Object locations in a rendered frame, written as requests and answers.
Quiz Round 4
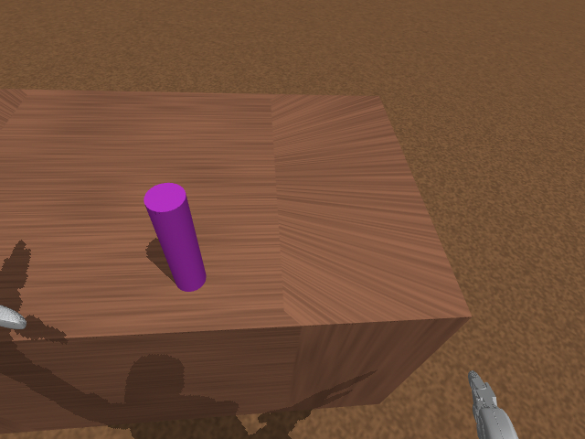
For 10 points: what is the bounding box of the can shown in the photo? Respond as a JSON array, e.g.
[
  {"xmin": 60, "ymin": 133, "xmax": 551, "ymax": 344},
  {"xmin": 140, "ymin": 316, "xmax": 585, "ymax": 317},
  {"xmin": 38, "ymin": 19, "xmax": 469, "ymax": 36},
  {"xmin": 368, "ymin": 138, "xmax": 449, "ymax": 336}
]
[{"xmin": 144, "ymin": 183, "xmax": 207, "ymax": 292}]

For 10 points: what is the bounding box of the left robot hand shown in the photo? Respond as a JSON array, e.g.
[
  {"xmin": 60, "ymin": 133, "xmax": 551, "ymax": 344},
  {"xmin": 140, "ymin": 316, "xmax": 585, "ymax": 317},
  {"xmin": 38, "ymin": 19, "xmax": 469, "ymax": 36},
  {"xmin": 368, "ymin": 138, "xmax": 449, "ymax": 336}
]
[{"xmin": 0, "ymin": 305, "xmax": 27, "ymax": 329}]

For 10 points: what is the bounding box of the right robot hand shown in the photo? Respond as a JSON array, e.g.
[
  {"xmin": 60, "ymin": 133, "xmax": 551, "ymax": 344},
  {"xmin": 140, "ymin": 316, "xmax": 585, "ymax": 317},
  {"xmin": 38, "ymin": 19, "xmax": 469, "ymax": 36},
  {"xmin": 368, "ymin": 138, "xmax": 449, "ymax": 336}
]
[{"xmin": 468, "ymin": 370, "xmax": 518, "ymax": 439}]

